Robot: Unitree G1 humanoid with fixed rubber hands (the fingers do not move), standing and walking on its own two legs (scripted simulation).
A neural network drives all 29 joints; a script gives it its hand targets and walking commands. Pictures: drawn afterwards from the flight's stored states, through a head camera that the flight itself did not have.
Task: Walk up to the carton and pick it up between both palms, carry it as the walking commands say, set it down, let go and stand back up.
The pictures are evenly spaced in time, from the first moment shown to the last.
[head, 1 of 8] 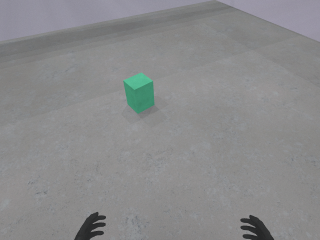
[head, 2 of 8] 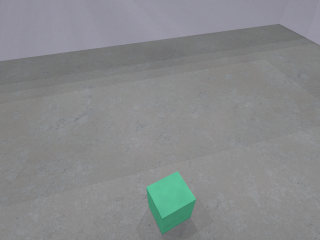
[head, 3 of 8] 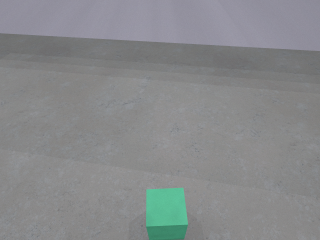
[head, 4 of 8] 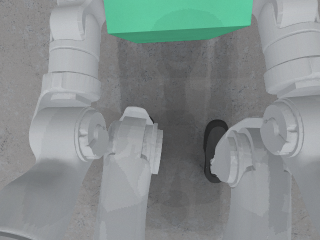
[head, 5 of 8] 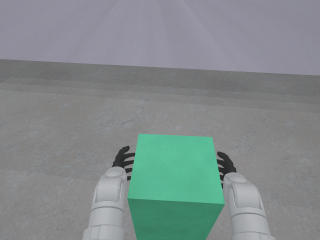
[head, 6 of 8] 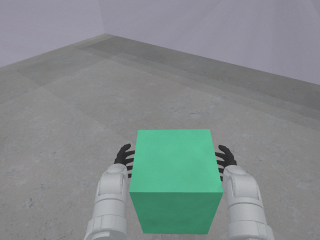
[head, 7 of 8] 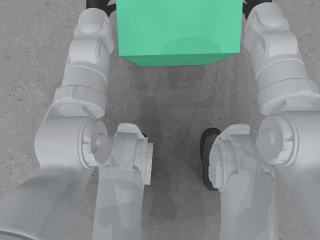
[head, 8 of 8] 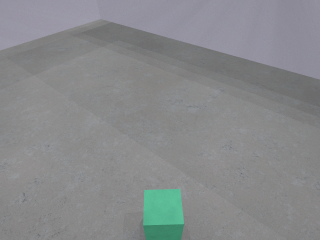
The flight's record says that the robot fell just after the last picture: no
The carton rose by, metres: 0.66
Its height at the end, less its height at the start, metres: +0.00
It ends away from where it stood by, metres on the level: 0.11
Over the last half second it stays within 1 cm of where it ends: yes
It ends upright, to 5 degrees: yes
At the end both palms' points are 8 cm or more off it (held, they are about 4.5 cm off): yes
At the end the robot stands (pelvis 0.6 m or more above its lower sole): yes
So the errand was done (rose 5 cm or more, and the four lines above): yes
